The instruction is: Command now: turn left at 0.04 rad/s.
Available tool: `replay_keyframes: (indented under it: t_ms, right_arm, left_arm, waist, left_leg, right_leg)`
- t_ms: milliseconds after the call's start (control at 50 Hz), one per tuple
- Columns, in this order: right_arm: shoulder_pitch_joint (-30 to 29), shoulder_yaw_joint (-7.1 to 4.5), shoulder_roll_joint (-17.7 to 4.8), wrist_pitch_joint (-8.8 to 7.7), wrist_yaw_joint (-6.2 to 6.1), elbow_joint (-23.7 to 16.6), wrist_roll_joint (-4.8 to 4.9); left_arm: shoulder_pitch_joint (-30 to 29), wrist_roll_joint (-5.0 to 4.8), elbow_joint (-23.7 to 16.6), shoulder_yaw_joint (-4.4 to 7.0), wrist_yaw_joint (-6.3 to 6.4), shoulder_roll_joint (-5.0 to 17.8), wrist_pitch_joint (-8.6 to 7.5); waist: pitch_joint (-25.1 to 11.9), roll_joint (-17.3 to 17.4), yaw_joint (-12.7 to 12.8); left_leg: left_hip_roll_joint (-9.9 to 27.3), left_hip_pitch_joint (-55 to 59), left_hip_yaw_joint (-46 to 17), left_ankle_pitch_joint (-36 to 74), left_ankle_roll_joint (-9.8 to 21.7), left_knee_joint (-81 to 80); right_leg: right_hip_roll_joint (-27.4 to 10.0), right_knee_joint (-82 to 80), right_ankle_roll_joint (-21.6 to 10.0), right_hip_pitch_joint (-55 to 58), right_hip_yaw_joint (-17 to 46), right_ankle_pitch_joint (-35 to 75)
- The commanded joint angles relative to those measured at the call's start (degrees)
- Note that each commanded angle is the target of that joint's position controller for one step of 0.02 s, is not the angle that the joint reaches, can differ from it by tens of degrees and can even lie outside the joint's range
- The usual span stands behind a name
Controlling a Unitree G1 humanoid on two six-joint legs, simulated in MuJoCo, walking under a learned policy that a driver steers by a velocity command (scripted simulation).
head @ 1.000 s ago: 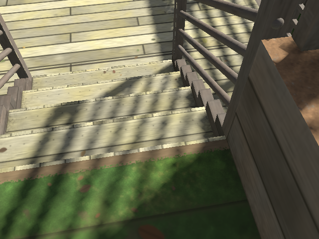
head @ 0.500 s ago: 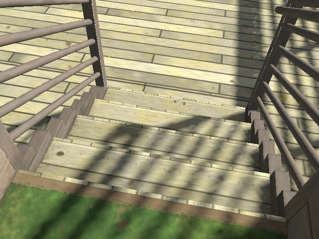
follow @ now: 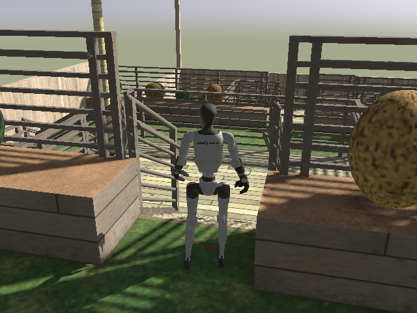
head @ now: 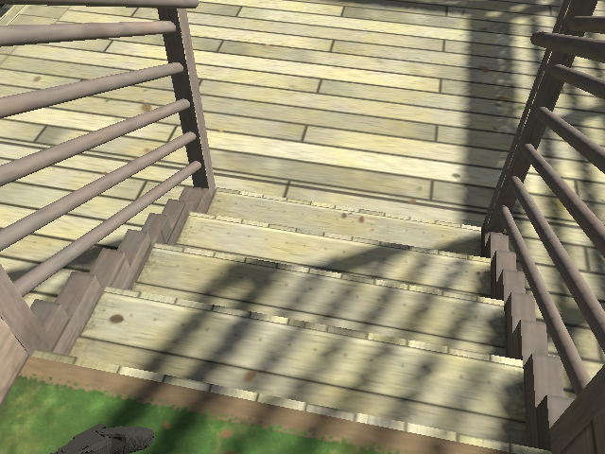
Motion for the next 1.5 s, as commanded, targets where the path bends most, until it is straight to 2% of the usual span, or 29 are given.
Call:
replay_keyframes:
  t_ms: [20, 220, 400, 420, 460, 560, 900, 1500]
  right_arm:
    - [0.0, -1.83, -7.2, -0.84, -0.19, -2.9, 0.07]
    - [-1.4, -1.91, -7.6, -0.63, -0.12, -1.1, 0.00]
    - [-3.3, -2.07, -7.7, -0.37, -0.07, 0.7, -0.05]
    - [-4.1, -2.22, -7.8, -0.39, 0.00, 0.4, -0.34]
    - [-4.7, -2.34, -7.8, -0.36, 0.07, 0.6, -0.33]
    - [-5.6, -2.60, -7.8, -0.17, -0.05, 1.5, -0.55]
    - [-7.7, -3.15, -8.2, -0.01, -0.17, 5.7, -0.40]
    - [-9.9, -3.34, -9.9, 0.04, 0.15, 11.9, -0.27]
  left_arm:
    - [-1.6, 0.08, -3.7, 2.47, 0.17, 7.3, -0.72]
    - [-2.0, 0.04, -1.6, 3.02, 0.45, 7.9, -0.51]
    - [-1.2, -0.07, 1.0, 3.03, 0.60, 8.3, -0.30]
    - [-1.4, -0.14, 1.3, 2.92, 0.89, 8.3, -0.37]
    - [-1.3, -0.12, 2.1, 2.84, 1.14, 8.5, -0.39]
    - [-1.2, -0.11, 3.5, 2.66, 1.28, 9.0, -0.38]
    - [-1.5, 0.05, 8.0, 2.41, 1.31, 10.2, 0.07]
    - [-1.7, 0.18, 14.4, 2.50, 1.73, 12.4, 0.91]
  waist:
    - [-4.9, -1.4, 1.1]
    - [-3.9, -0.3, 0.7]
    - [-3.0, -0.1, 0.4]
    - [-3.2, 0.4, 0.6]
    - [-2.8, 0.0, 0.6]
    - [-2.6, 0.0, 0.5]
    - [-2.4, -0.3, 0.9]
    - [-1.8, 0.1, 1.3]
  left_leg:
    - [0.6, -5.8, 1.8, 11.8, -0.3, -4.2]
    - [0.6, -3.1, 2.4, 11.6, -0.3, -5.1]
    - [0.7, -0.9, 2.7, 11.3, -0.3, -6.3]
    - [0.7, -0.8, 2.6, 11.4, -0.1, -6.7]
    - [0.7, -0.4, 2.6, 11.4, -0.1, -7.0]
    - [0.7, 0.3, 2.7, 12.0, -0.3, -7.4]
    - [0.7, 1.9, 3.5, 13.3, -0.2, -9.4]
    - [0.5, 3.9, 4.4, 14.9, 1.0, -11.0]
  right_leg:
    - [-4.4, -5.0, -1.5, 10.8, 4.9, 20.4]
    - [-3.2, -6.1, -0.9, 9.0, 4.5, 16.7]
    - [-2.8, -7.8, -0.7, 8.2, 4.7, 13.7]
    - [-2.7, -7.9, -0.5, 8.4, 4.4, 12.9]
    - [-2.6, -8.3, -0.5, 8.3, 4.5, 12.5]
    - [-2.9, -9.0, -0.9, 8.6, 4.9, 13.2]
    - [-2.9, -10.4, -1.0, 10.2, 4.9, 13.6]
    - [-2.2, -11.9, -0.8, 11.5, 4.0, 15.0]
Velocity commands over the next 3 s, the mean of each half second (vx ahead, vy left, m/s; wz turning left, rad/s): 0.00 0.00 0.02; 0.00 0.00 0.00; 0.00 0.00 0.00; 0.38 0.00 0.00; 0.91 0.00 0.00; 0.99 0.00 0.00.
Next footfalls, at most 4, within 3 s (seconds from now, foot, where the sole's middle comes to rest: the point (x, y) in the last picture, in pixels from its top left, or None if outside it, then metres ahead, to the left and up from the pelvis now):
2.24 right None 0.44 -0.08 -0.76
2.82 left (268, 350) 0.83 0.10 -0.93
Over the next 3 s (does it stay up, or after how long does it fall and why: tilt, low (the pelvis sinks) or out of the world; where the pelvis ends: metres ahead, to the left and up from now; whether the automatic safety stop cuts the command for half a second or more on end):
stays up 0.86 0.03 -0.19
